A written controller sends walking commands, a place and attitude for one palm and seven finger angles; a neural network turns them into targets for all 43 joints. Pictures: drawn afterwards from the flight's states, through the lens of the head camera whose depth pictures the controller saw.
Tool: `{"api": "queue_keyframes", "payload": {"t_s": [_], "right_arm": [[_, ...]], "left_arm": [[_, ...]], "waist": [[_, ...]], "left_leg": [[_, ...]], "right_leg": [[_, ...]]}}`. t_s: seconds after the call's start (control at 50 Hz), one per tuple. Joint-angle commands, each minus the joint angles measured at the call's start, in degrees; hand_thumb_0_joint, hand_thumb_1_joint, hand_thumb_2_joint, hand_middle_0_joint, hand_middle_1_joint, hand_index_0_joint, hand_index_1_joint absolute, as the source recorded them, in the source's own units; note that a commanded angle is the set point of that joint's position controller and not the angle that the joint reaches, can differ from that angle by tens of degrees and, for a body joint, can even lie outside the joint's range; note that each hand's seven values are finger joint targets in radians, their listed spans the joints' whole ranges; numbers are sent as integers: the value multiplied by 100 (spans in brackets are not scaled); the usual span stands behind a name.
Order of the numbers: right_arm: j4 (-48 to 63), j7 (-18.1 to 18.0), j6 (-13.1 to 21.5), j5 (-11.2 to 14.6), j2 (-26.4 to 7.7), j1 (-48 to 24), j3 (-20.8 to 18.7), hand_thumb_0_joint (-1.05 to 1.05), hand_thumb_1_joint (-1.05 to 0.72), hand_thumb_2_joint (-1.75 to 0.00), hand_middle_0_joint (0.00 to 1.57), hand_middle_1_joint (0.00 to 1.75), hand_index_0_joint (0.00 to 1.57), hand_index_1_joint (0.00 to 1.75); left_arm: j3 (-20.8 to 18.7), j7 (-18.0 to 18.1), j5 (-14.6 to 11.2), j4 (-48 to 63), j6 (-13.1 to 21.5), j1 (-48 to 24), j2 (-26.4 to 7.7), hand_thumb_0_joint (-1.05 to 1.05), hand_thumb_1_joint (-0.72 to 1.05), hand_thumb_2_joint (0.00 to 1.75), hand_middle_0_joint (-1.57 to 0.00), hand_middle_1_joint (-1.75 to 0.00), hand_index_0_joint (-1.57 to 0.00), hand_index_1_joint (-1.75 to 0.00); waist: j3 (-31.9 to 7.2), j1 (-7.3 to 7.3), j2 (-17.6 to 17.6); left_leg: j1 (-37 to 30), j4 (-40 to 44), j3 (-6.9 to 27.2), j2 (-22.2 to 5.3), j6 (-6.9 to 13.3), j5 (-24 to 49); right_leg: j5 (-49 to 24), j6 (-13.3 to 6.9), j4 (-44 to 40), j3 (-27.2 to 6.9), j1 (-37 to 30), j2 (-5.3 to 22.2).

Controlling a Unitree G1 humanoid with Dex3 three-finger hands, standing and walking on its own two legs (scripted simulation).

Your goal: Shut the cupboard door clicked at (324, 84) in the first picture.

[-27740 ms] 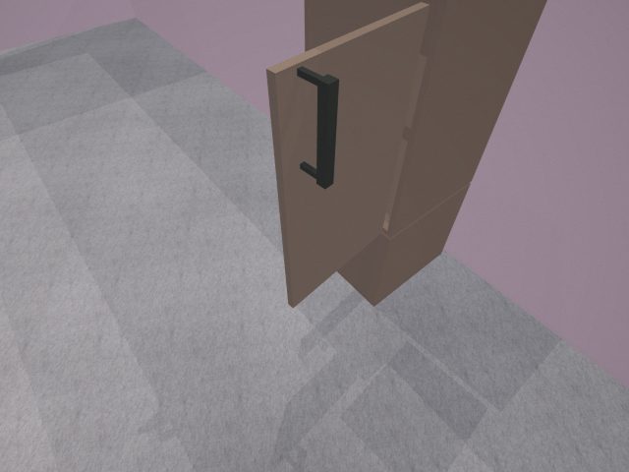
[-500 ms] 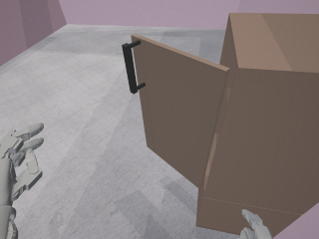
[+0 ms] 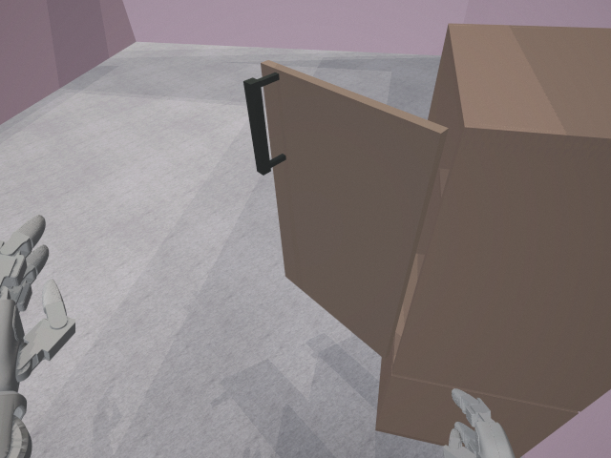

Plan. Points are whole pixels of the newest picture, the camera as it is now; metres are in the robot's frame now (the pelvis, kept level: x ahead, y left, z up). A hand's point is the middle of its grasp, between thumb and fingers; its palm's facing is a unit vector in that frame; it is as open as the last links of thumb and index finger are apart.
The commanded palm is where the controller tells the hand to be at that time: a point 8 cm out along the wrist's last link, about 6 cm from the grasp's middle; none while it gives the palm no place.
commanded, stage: step back with the hand held close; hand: left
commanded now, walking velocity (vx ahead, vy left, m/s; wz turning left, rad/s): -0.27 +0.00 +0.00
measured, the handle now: (267, 126) +0.61 +0.15 +0.15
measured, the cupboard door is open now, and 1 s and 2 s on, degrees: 57 57 57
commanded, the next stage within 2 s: stop stepping back and stand still in 1.58 s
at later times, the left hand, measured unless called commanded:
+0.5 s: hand (43, 349) +0.16 +0.28 +0.16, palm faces +0.38 -0.78 -0.50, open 7.4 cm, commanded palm +0.10 +0.31 +0.17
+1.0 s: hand out of the picture +0.08 +0.30 +0.16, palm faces +0.52 -0.74 -0.43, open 7.4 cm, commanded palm +0.02 +0.33 +0.17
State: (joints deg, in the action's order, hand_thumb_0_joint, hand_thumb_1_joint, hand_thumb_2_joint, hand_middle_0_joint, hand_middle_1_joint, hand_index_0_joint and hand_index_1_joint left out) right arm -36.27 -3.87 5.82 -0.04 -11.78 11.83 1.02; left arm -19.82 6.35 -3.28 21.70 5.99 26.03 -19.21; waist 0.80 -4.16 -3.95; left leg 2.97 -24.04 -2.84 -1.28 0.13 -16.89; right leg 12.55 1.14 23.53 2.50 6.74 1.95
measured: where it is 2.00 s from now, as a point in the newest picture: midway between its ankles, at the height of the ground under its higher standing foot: outside the picture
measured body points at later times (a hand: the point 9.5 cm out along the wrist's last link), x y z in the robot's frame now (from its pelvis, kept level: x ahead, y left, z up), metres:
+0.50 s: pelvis -0.05 +0.02 -0.01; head -0.04 +0.03 +0.44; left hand +0.13 +0.32 +0.19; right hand +0.11 -0.23 -0.08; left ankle -0.04 +0.11 -0.74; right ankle +0.01 -0.13 -0.74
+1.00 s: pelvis -0.11 +0.02 -0.03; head -0.10 +0.04 +0.42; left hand +0.05 +0.33 +0.18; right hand +0.06 -0.21 -0.11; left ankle -0.04 +0.11 -0.74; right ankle +0.00 -0.13 -0.74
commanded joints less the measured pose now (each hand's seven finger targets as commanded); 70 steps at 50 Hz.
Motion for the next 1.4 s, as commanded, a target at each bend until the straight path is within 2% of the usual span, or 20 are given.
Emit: {"api": "queue_keyframes", "payload": {"t_s": [0.0,0.02,0.08,0.28,0.38,0.5,0.58,0.64,0.76,0.82,0.88,0.96,1.02,1.1,1.16,1.2,1.24,1.28,1.34,1.38], "right_arm": [[1078,-56,167,91,-731,-689,-271,0,-90,-90,20,30,20,30],[914,-75,84,63,-632,-600,-270,0,-90,-90,20,30,20,30],[1022,-52,-104,59,-742,-567,-372,0,-90,-90,20,30,20,30],[1463,-122,-500,113,-727,-642,-453,0,-90,-90,20,30,20,30],[1557,-144,-473,100,-784,-575,-464,0,-90,-90,20,30,20,30],[1513,-143,-307,121,-846,-416,-464,0,-90,-90,20,30,20,30],[1437,-125,-179,95,-838,-318,-453,0,-90,-90,20,30,20,30],[1369,-122,-79,47,-893,-326,-448,0,-90,-90,20,30,20,30],[1373,-127,127,81,-896,-347,-446,0,-90,-90,20,30,20,30],[1349,-94,173,78,-890,-366,-490,0,-90,-90,20,30,20,30],[1250,-44,156,43,-846,-260,-516,0,-90,-90,20,30,20,30],[1087,19,99,0,-735,-306,-487,0,-90,-90,20,30,20,30],[1176,-18,118,45,-836,-366,-541,0,-90,-90,20,30,20,30],[1246,-76,268,40,-919,-525,-611,0,-90,-90,20,30,20,30],[1144,-35,363,0,-836,-457,-584,0,-90,-90,20,30,20,30],[990,11,403,-1,-785,-384,-553,0,-90,-90,20,30,20,30],[794,-17,393,-60,-662,-386,-540,0,-90,-90,20,30,20,30],[804,-31,320,5,-548,-434,-569,0,-90,-90,20,30,20,30],[939,-51,123,-17,-529,-557,-554,0,-90,-90,20,30,20,30],[1052,-57,26,-28,-517,-620,-484,0,-90,-90,20,30,20,30]], "left_arm": [[-1425,169,-2,1706,626,-1386,-1830,0,90,90,-20,-30,-20,-30],[-1132,136,-7,1153,648,-751,-1428,0,90,90,-20,-30,-20,-30],[-782,104,47,993,671,-192,-1078,0,90,90,-20,-30,-20,-30],[-1289,295,41,1684,722,475,-1565,0,90,90,-20,-30,-20,-30],[-1370,317,53,1836,794,605,-1545,0,90,90,-20,-30,-20,-30],[-1241,319,103,1663,878,267,-1359,0,90,90,-20,-30,-20,-30],[-1160,340,156,1758,985,-23,-1345,0,90,90,-20,-30,-20,-30],[-1261,385,203,1989,1091,-296,-1514,0,90,90,-20,-30,-20,-30],[-1376,386,267,1808,1257,-54,-1371,0,90,90,-20,-30,-20,-30],[-1524,324,268,1737,1321,39,-1450,0,90,90,-20,-30,-20,-30],[-1393,254,212,1819,1346,-160,-1388,0,90,90,-20,-30,-20,-30],[-1259,313,165,1883,1365,-183,-1385,0,90,90,-20,-30,-20,-30],[-1458,347,210,2034,1466,-84,-1472,0,90,90,-20,-30,-20,-30],[-1764,280,277,2095,1544,-29,-1507,0,90,90,-20,-30,-20,-30],[-1547,178,198,1940,1568,136,-1292,0,90,90,-20,-30,-20,-30],[-1342,119,112,1867,1604,90,-1211,0,90,90,-20,-30,-20,-30],[-1279,155,139,1927,1632,-294,-1416,0,90,90,-20,-30,-20,-30],[-1068,210,130,2025,1579,-538,-1509,0,90,90,-20,-30,-20,-30],[-1443,262,111,2069,1505,-7,-1907,0,90,90,-20,-30,-20,-30],[-1507,250,73,2095,1472,318,-1846,0,90,90,-20,-30,-20,-30]], "waist": [[110,195,-63],[37,264,403],[-418,302,431],[-1120,334,290],[-937,328,-161],[-375,385,-102],[-264,425,354],[-202,444,189],[-395,377,-590],[-327,365,-349],[-276,448,628],[-400,489,748],[-697,479,192],[-820,368,-1000],[-379,358,-552],[-339,376,-167],[-639,469,369],[-1290,537,841],[-1164,512,746],[-982,516,639]], "left_leg": [[851,226,52,-158,182,789],[820,85,109,-132,184,658],[705,-72,101,-207,153,980],[1212,-148,277,-445,142,2103],[2095,192,491,-608,270,1301],[3437,370,588,-592,446,-1139],[3303,-54,592,-328,409,-1813],[3105,-33,732,-326,413,-1943],[4295,737,1269,-844,676,-2542],[4744,317,1150,-767,716,-2535],[3895,-498,804,-271,426,-2124],[2623,-824,753,-144,266,-1316],[3132,-71,997,-458,479,-1831],[4926,1087,1843,-1658,993,-2757],[4181,651,1672,-1556,858,-1717],[3196,-10,1324,-1160,595,-849],[2054,-824,670,-561,151,-77],[978,-1355,203,-202,-106,996],[972,-1482,301,-82,-97,166],[1059,-915,516,-211,-24,443]], "right_leg": [[-1203,-253,-535,-703,158,165],[-1275,-277,-558,-724,238,340],[-1659,-300,-319,-782,231,489],[-2875,-173,646,-618,-198,386],[-2244,-70,1003,-498,-437,127],[-1206,-75,1147,-700,-507,74],[-26,-202,504,-1118,189,281],[806,-226,251,-1123,633,262],[-122,-34,1664,-639,-659,-275],[-710,-71,1839,-1073,-859,-274],[-469,-314,919,-1782,263,194],[396,-473,183,-1922,1476,532],[238,-207,860,-1354,711,26],[-89,116,3142,-639,-998,-711],[417,16,2367,-651,-286,-640],[-354,-124,1183,-1016,389,-418],[-1665,-371,384,-1995,1272,379],[-2710,-391,140,-2242,1538,784],[-1409,-560,-261,-2205,1864,909],[-829,-468,-73,-1734,1959,504]]}}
